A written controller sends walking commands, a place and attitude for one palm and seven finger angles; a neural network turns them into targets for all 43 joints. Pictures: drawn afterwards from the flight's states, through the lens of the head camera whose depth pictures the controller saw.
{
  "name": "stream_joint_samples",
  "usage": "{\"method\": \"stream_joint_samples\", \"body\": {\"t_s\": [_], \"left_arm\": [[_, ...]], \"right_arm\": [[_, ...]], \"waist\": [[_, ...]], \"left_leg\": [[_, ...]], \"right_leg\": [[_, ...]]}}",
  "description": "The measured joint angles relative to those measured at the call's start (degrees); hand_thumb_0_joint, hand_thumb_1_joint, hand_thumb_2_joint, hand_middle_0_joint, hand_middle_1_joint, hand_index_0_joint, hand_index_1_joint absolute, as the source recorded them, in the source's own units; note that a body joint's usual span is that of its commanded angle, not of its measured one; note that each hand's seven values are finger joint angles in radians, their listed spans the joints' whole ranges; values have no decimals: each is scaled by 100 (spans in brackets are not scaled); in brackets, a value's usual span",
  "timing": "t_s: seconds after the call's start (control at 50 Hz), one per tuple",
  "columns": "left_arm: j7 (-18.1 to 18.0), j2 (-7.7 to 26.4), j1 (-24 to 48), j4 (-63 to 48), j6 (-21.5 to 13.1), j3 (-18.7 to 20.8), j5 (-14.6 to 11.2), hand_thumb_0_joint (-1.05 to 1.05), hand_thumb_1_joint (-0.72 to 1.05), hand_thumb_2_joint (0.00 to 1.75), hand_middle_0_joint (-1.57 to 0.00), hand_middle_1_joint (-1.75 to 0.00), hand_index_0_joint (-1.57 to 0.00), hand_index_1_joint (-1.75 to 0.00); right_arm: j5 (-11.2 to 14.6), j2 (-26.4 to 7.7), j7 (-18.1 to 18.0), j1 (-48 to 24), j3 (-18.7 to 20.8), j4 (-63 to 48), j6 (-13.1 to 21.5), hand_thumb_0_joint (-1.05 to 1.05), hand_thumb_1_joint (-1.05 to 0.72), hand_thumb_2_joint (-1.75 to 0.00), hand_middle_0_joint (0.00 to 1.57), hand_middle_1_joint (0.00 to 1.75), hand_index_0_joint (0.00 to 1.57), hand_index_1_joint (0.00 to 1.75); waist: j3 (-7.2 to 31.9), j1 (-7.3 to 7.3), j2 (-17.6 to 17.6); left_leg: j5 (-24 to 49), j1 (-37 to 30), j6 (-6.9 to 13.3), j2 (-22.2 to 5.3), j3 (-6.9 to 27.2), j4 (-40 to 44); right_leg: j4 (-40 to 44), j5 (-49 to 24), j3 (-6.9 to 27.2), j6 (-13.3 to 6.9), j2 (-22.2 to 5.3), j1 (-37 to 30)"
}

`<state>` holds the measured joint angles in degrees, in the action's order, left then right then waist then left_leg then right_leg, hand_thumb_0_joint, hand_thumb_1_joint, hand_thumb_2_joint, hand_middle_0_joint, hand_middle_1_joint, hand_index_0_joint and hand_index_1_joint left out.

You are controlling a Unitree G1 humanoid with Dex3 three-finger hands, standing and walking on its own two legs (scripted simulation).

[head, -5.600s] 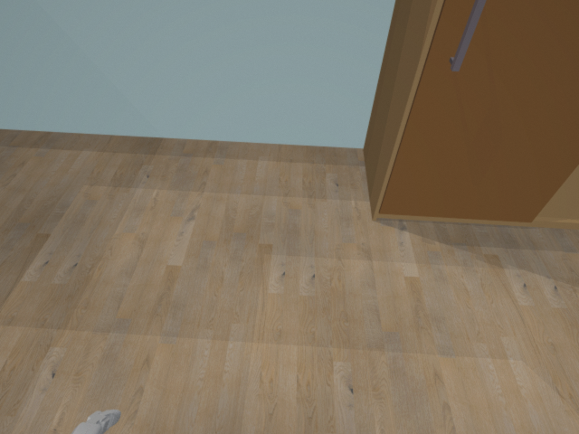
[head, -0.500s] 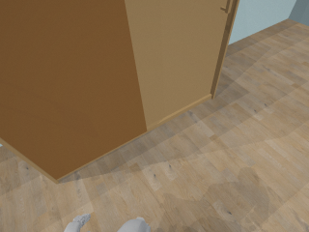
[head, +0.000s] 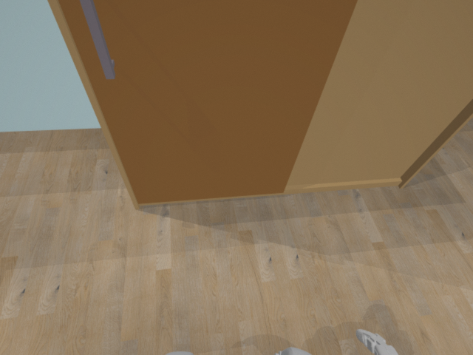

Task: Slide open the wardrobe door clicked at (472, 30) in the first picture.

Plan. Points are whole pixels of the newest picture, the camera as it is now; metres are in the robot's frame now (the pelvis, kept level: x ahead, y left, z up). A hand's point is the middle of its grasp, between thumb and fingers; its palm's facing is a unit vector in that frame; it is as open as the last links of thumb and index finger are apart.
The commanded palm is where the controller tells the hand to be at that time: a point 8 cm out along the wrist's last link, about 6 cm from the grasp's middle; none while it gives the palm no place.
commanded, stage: turn to face it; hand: left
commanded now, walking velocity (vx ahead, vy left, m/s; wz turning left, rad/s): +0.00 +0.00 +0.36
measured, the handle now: (98, 28) +0.72 +0.40 +0.12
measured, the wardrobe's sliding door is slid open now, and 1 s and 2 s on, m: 0.00 0.00 0.00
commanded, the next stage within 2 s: take the last steps up to it in 0.36 s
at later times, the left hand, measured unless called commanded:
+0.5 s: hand out of the picture +0.05 +0.16 -0.13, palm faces +0.17 -0.94 -0.28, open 7.4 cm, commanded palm none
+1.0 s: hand out of the picture -0.17 +0.18 -0.17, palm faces +0.38 -0.91 -0.18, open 7.4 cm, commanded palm none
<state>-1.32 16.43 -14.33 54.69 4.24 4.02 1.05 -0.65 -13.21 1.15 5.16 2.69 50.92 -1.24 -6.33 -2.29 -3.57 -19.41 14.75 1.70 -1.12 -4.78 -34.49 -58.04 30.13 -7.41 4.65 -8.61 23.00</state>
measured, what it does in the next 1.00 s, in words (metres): steps on the spot, turning left: right foot, then left foot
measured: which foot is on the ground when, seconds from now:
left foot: down 0.00-0.38, up 0.40-0.96, down 0.98-1.00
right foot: up 0.00-0.36, down 0.38-0.96, up 0.98-1.00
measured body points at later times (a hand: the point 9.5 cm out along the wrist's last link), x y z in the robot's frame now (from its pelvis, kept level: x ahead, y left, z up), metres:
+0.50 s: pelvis -0.02 -0.04 +0.01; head +0.00 -0.08 +0.46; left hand +0.04 +0.21 -0.11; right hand +0.05 -0.28 -0.16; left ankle -0.06 +0.10 -0.66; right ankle +0.00 -0.13 -0.73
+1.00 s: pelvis -0.01 +0.05 +0.00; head -0.02 +0.06 +0.45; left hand -0.18 +0.23 -0.15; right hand +0.15 -0.16 -0.13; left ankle -0.03 +0.15 -0.73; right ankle +0.00 -0.12 -0.72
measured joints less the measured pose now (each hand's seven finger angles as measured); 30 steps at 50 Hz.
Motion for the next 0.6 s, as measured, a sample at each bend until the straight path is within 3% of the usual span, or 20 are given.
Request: {"method": "stream_joint_samples", "body": {"t_s": [0.06,0.14,0.3,0.36,0.4,0.44,0.52,0.6], "left_arm": [[40,-7,134,-7,-19,8,-12,1,91,89,-20,-29,-19,-30],[60,-79,312,-114,-76,-30,-22,1,91,89,-20,-29,-19,-30],[22,-326,661,-241,-129,-127,-57,1,91,89,-20,-29,-19,-30],[17,-436,689,-277,-230,-182,-73,1,91,89,-20,-30,-19,-30],[-4,-568,681,-246,-335,-219,-35,0,91,89,-20,-30,-19,-30],[2,-660,611,-247,-384,-284,-6,0,91,89,-20,-30,-20,-30],[-8,-783,423,-175,-374,-299,-10,0,91,89,-20,-30,-20,-30],[-2,-832,160,-30,-479,-269,-16,0,91,89,-21,-30,-20,-30]], "right_arm": [[-9,39,-75,57,-43,10,1,1,-91,-89,20,30,20,30],[-12,90,-97,174,-78,66,-6,1,-90,-89,20,30,20,30],[-56,182,-92,522,-69,242,-73,1,-90,-89,20,30,20,30],[-41,158,-92,657,-35,336,-109,1,-90,-89,20,30,20,30],[2,83,-89,700,18,427,-138,1,-90,-89,20,30,20,30],[11,44,-99,762,74,479,-225,1,-90,-89,20,30,20,30],[-26,-27,-54,850,155,638,-316,1,-91,-89,20,30,20,30],[-83,-78,13,997,186,784,-294,1,-91,-89,20,30,20,30]], "waist": [[46,42,100],[98,106,203],[143,330,378],[178,373,466],[151,397,659],[161,442,709],[223,408,703],[336,344,684]], "left_leg": [[230,-138,19,29,153,347],[455,-258,54,112,308,674],[573,-185,-39,245,565,675],[517,-35,-144,289,631,465],[224,144,-228,241,715,49],[-545,479,-273,317,726,-905],[-407,989,-360,239,668,-2679],[106,1045,-482,-32,622,-3081]], "right_leg": [[-508,-354,258,53,151,295],[-280,-637,462,105,238,346],[1187,-551,526,29,496,-248],[2214,-1107,453,-38,610,-730],[2536,-1373,328,-430,706,-894],[2513,-1315,215,-639,642,-919],[2850,-1462,59,-695,542,-1103],[3199,-1634,-121,-696,507,-1280]]}}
